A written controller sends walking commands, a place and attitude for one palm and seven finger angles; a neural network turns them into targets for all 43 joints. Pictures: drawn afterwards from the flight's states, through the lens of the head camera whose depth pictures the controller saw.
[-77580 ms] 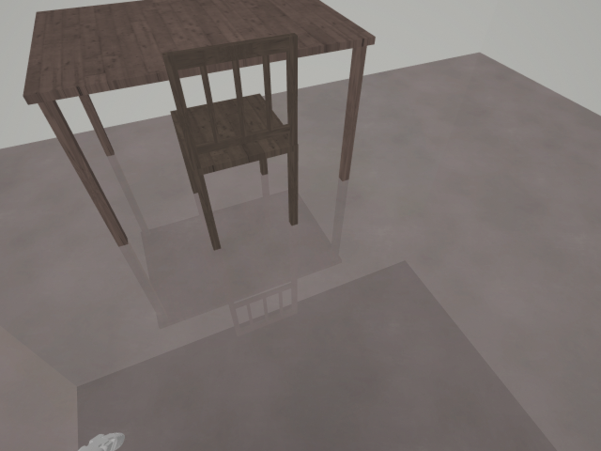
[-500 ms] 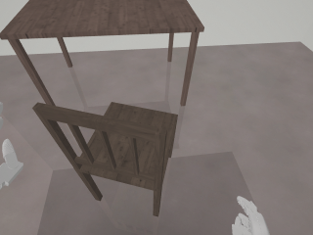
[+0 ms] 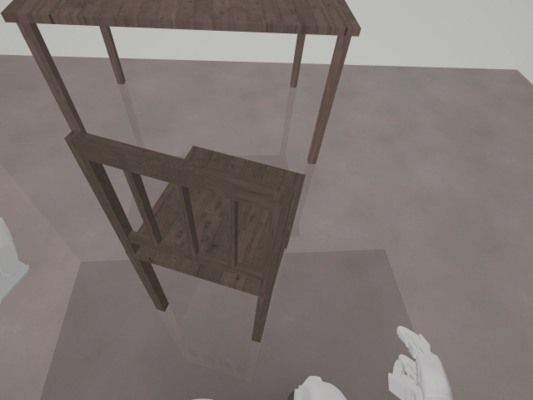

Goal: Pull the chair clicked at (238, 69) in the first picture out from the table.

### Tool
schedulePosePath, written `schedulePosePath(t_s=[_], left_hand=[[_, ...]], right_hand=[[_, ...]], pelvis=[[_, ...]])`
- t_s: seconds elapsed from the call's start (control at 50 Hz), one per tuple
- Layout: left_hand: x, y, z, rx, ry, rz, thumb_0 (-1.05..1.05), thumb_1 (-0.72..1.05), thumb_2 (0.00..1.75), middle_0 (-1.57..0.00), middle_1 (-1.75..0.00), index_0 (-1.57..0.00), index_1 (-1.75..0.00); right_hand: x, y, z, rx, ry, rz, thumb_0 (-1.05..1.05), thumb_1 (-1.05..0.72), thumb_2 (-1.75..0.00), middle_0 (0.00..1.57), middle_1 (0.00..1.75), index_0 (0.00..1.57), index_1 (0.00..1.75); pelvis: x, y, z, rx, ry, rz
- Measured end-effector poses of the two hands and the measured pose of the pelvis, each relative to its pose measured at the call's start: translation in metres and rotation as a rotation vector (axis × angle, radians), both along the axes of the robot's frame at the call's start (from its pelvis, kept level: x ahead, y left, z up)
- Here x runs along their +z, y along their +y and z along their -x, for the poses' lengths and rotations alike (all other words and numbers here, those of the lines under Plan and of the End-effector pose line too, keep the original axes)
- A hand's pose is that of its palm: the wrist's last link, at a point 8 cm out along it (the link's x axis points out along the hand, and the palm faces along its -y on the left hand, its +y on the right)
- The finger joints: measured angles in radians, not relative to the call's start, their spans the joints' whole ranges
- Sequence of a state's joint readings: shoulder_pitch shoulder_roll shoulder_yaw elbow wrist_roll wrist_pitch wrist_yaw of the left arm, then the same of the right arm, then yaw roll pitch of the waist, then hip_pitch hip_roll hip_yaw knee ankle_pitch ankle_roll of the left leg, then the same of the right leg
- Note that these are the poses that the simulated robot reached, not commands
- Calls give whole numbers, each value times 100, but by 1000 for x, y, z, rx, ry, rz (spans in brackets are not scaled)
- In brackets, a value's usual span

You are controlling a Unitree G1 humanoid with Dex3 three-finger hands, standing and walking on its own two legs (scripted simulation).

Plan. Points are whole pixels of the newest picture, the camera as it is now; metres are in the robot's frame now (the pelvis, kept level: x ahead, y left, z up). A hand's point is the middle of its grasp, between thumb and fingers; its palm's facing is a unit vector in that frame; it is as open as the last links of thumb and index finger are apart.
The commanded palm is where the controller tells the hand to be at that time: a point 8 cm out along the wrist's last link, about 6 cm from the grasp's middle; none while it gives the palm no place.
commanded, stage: step back with the hand held close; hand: left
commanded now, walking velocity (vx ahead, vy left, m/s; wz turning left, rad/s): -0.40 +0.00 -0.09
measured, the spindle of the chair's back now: (188, 221) +0.45 +0.18 -0.09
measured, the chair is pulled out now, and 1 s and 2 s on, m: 0.64 0.64 0.64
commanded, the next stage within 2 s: stop stepping back and stand still in 0.22 s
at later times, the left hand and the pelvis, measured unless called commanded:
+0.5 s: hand (54, 364) +0.13 +0.20 +0.16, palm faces +0.25 -0.78 -0.57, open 7.4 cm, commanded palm +0.08 +0.25 +0.20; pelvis -0.08 -0.05 +0.02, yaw -3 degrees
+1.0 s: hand out of the picture +0.10 +0.22 +0.17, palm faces +0.40 -0.81 -0.43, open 7.4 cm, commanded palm +0.04 +0.26 +0.20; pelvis -0.11 -0.04 +0.01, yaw -2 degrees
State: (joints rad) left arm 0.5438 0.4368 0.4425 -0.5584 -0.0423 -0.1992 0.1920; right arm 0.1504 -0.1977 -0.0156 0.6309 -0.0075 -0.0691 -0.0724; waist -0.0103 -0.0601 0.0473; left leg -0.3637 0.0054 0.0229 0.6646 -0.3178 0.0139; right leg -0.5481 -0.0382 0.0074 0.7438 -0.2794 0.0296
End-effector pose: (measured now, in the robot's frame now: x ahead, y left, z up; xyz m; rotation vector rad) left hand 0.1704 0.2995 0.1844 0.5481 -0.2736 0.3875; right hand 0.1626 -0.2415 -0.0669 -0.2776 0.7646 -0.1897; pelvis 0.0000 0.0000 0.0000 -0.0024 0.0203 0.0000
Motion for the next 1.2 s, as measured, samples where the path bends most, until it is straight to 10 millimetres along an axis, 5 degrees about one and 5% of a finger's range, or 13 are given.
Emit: schedulePosePath(t_s=[0.08, 0.2, 0.4, 0.56, 0.76, 0.94, 1.12, 1.16, 1.2], left_hand=[[9, 0, 9, 2, -13, 24, 2, 88, 90, -21, -30, -22, -30], [36, -29, 20, -72, -87, -3, 2, 89, 90, -21, -30, -21, -30], [20, -71, 42, -139, 125, -73, 1, 88, 90, -21, -30, -22, -30], [3, -53, 87, -58, 155, -37, 1, 88, 90, -22, -30, -22, -31], [30, -46, 127, 16, -61, -8, 1, 88, 90, -21, -30, -22, -30], [-3, -43, 117, 19, 47, 90, 1, 89, 90, -21, -30, -21, -30], [21, -50, 110, -19, 3, -2, 2, 88, 90, -21, -30, -22, -30], [0, -46, 97, -32, 83, -5, 1, 89, 90, -21, -30, -21, -30], [-53, -41, 82, -6, 301, 88, 0, 89, 90, -20, -30, -21, -30]], right_hand=[[8, 11, 10, 15, -17, -28, 1, -90, -90, 20, 30, 20, 30], [7, 13, 27, 41, -37, -88, 1, -90, -90, 20, 30, 20, 30], [-9, -37, 83, -63, 26, -137, 1, -90, -90, 20, 30, 21, 30], [7, -72, 127, -127, 21, 10, 1, -90, -90, 20, 30, 20, 30], [9, -47, 135, -43, -71, -69, 1, -90, -90, 20, 30, 20, 30], [1, -27, 151, -30, -31, -103, 1, -90, -90, 20, 30, 20, 30], [-3, -30, 154, -34, 25, -102, 1, -90, -90, 20, 30, 20, 30], [-11, -34, 150, -5, 40, -109, 1, -90, -90, 20, 30, 20, 30], [-24, -39, 150, 6, 98, -112, 1, -90, -90, 20, 30, 20, 30]], pelvis=[[9, -4, 7, -12, 4, 31], [14, -14, 23, -53, 13, 45], [17, -43, 69, -67, 38, 8], [13, -42, 87, -22, 16, -2], [14, -43, 107, -24, -57, 13], [14, -36, 118, -38, -57, 12], [18, -41, 103, -29, -46, 18], [16, -38, 102, -12, -28, 18], [13, -34, 102, -3, -16, 12]])
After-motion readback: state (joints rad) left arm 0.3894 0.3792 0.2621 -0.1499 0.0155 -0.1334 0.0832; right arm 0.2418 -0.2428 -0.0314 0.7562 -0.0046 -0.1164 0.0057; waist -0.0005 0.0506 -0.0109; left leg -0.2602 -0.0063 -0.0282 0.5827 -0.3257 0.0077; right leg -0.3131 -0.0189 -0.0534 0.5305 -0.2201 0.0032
